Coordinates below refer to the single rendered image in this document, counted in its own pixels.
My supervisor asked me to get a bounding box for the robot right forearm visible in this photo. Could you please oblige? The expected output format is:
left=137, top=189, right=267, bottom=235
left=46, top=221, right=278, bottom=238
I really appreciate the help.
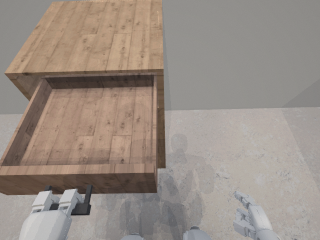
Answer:
left=255, top=229, right=281, bottom=240

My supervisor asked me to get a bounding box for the left robot hand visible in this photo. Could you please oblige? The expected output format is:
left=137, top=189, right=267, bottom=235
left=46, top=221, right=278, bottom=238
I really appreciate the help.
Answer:
left=19, top=188, right=84, bottom=240

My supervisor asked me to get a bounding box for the robot right shin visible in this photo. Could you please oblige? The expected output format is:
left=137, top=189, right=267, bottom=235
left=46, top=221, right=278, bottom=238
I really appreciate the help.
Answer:
left=190, top=226, right=200, bottom=230

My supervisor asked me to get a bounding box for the robot right thigh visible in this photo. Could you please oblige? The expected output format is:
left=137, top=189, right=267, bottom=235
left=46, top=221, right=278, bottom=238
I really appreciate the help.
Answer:
left=183, top=229, right=212, bottom=240

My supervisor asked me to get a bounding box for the drawer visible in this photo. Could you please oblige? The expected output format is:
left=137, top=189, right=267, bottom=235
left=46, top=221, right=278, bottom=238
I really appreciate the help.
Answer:
left=0, top=72, right=158, bottom=195

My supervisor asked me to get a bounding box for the right robot hand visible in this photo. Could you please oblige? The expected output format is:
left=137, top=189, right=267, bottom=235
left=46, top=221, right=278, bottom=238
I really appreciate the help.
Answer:
left=233, top=191, right=273, bottom=240

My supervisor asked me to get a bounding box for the handle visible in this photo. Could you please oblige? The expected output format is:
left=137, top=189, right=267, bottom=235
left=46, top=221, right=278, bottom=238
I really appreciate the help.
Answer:
left=37, top=184, right=93, bottom=216

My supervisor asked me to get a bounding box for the cabinet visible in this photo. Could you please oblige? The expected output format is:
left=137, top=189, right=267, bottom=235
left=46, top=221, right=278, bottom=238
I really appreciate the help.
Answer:
left=4, top=0, right=166, bottom=169

